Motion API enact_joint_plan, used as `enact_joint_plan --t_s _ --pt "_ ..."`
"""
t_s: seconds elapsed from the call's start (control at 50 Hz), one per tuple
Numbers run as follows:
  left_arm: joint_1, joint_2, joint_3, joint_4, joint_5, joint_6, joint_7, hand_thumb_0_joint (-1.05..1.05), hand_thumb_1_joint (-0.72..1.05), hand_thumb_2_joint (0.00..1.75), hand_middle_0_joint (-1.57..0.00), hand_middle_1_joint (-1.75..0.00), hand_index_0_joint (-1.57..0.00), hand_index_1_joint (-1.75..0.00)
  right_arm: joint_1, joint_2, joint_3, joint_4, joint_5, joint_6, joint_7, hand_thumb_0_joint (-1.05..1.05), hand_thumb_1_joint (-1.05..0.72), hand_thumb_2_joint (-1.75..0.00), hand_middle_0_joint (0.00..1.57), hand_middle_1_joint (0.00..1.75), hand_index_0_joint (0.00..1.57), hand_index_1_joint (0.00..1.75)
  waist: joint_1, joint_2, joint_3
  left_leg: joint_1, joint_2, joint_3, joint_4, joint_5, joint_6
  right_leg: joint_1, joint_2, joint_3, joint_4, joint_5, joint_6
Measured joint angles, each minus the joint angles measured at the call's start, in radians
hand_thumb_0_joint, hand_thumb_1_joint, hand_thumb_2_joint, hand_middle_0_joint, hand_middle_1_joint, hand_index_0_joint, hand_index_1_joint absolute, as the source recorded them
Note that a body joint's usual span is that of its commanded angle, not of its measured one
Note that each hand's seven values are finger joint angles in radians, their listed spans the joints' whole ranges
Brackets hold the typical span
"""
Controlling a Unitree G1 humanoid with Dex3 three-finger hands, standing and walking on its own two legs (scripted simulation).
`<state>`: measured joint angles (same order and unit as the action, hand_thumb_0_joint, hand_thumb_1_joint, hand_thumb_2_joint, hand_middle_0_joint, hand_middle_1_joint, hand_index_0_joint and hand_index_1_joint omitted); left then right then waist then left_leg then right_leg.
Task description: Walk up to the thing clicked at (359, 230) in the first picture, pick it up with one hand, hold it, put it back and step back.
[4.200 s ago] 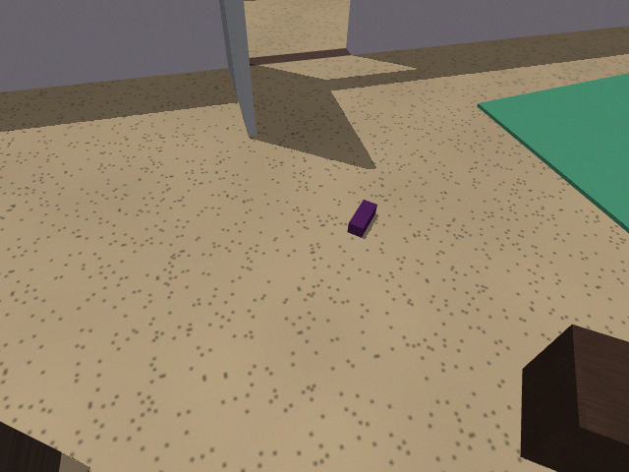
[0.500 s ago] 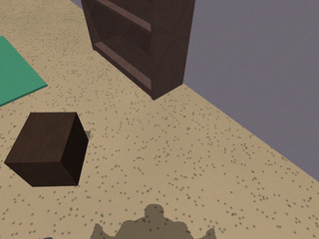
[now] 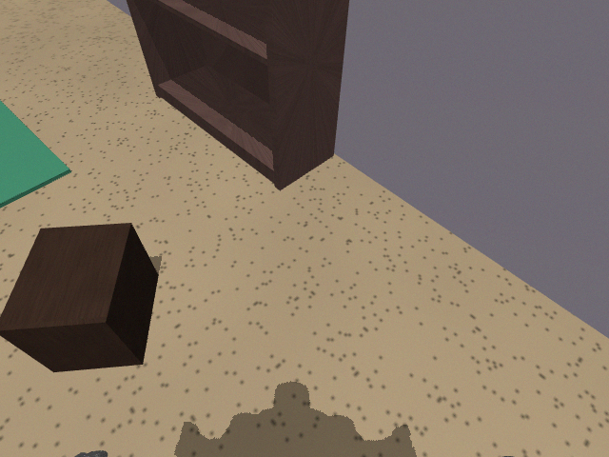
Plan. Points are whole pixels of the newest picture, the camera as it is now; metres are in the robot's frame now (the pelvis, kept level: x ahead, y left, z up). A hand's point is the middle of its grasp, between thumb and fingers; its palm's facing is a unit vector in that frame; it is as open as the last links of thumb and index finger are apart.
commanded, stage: walk up
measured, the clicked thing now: out of the picture -0.25 +1.16 -0.74
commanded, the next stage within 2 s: stand in 0.84 s
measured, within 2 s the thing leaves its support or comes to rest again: neither
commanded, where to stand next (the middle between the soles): +0.05 +0.00 m, yaw +4 degrees
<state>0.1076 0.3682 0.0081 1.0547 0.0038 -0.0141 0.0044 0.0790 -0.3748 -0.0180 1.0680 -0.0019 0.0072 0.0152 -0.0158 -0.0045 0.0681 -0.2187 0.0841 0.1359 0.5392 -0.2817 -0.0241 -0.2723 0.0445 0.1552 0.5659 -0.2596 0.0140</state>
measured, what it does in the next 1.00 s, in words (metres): stands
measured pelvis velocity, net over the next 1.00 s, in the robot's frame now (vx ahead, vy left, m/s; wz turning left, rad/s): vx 0.02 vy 0.01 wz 0.00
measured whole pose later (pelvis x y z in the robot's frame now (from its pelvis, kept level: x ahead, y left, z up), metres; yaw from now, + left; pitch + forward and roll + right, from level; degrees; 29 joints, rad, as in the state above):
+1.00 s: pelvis +0.02 +0.01 +0.01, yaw +0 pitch -2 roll +0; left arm 0.10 0.34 0.00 1.07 0.01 -0.01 0.00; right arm 0.08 -0.37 -0.04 1.09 0.00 0.03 0.01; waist -0.04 0.01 0.07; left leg -0.14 0.07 0.14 0.44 -0.26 -0.02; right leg -0.19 0.03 0.16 0.46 -0.23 0.03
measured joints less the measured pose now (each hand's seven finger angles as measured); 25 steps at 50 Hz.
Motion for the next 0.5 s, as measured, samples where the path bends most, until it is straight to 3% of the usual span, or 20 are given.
enact_joint_plan --t_s 0.5 --pt "0.002 -0.006 -0.003 -0.001 0.008 0.006 0.006 0.0 0.9 0.89 -0.21 -0.3 -0.21 -0.3 -0.023 0.002 -0.024 0.008 0.003 0.016 0.003 0.01 -0.9 -0.9 0.21 0.3 0.2 0.3 -0.008 0.003 0.016 0.03 0.005 0.026 -0.032 -0.002 0.001 0.017 0.007 0.024 -0.028 0.005 0.0"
